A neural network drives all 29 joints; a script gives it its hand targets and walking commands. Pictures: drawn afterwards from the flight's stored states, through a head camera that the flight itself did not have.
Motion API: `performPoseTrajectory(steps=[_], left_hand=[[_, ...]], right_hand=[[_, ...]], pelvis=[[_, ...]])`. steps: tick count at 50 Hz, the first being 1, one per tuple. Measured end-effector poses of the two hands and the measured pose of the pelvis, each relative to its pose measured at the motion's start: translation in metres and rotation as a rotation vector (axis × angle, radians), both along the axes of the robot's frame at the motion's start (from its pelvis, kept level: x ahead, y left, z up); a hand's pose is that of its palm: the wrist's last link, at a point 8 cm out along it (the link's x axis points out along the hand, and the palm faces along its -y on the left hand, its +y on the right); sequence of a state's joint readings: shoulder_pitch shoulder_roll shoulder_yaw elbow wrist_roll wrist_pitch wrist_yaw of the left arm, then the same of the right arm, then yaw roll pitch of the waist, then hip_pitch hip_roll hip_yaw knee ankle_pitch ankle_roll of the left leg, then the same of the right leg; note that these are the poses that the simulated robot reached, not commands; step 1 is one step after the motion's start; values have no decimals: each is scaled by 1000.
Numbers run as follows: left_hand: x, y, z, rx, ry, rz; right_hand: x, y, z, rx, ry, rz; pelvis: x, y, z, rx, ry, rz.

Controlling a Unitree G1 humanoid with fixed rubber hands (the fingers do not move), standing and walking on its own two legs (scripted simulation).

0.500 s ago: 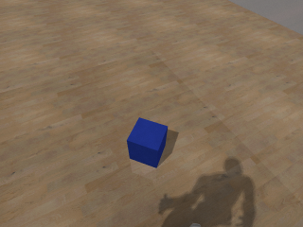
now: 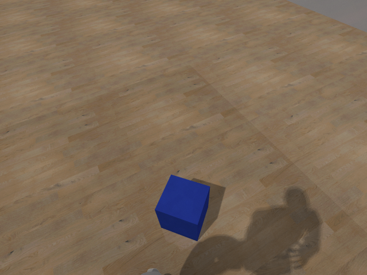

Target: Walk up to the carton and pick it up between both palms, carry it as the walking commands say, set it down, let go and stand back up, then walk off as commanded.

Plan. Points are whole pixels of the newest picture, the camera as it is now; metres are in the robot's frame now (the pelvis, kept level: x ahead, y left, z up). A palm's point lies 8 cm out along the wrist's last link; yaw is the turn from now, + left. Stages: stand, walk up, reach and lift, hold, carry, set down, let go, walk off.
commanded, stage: walk up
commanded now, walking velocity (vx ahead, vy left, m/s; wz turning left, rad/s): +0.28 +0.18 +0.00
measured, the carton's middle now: (184, 208) +0.55 +0.07 -0.66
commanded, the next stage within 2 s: none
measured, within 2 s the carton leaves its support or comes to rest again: neither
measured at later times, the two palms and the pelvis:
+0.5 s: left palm (91, 271) +0.17 +0.26 -0.15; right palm out of the picture +0.13 -0.21 -0.13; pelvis +0.13 +0.03 +0.00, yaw -1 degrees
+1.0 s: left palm out of the picture +0.14 +0.29 -0.14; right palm out of the picture +0.13 -0.20 -0.15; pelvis +0.11 +0.04 -0.01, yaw +1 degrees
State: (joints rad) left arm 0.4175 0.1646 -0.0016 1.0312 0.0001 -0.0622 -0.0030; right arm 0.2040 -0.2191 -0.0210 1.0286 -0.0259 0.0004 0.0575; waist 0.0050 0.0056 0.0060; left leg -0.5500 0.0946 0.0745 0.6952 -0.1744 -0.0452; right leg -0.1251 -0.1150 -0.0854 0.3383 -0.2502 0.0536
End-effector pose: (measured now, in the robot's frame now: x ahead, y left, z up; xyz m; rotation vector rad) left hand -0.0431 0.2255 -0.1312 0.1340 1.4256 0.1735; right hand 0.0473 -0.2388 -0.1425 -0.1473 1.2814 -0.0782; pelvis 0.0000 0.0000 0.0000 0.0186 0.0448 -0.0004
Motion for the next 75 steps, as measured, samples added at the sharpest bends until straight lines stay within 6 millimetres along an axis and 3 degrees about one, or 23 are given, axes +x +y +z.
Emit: performPoseTrajectory(steps=[5, 8, 14, 21, 29, 34, 39, 47, 53, 58, 66, 75], left_hand=[[46, 38, -32, -26, 1, -6], [87, 54, -31, -27, -51, -35], [157, 69, -22, -27, -149, -56], [198, 56, -18, -27, -158, -64], [231, 15, -13, 11, -165, -76], [239, -8, -4, 22, -177, -68], [230, -4, 1, 53, -179, -51], [196, 36, 1, 85, -141, -27], [177, 86, -22, 70, -121, -16], [167, 104, -25, 22, -101, -13], [147, 105, -23, -23, -25, -23], [170, 90, -16, -6, -85, -52]], right_hand=[[41, 30, -7, -70, -17, -1], [57, 45, 7, -77, -53, -17], [74, 53, 22, -102, -53, -28], [82, 45, 19, -98, -8, -48], [94, 16, -6, -46, 49, -78], [104, 8, -11, -11, 40, -91], [97, 5, -13, -5, 83, -80], [84, 28, -13, 0, 98, -52], [75, 61, -14, -50, 74, -38], [72, 88, 6, -87, 25, -40], [69, 103, 15, -108, 10, -64], [48, 90, 5, -67, 81, -86]], pelvis=[[41, 34, -20, -35, -17, 9], [56, 42, -12, -52, -42, 2], [84, 52, -1, -70, -64, 1], [111, 44, 1, -55, -53, -6], [138, 8, -8, 10, -28, -18], [144, -7, -4, 12, -26, -24], [139, -6, -2, 33, -38, -13], [122, 21, -3, 28, -51, 8], [107, 60, -17, -25, -62, 18], [101, 83, -7, -67, -85, 18], [98, 98, 0, -72, -46, -10], [104, 80, -1, -42, -29, -24]])
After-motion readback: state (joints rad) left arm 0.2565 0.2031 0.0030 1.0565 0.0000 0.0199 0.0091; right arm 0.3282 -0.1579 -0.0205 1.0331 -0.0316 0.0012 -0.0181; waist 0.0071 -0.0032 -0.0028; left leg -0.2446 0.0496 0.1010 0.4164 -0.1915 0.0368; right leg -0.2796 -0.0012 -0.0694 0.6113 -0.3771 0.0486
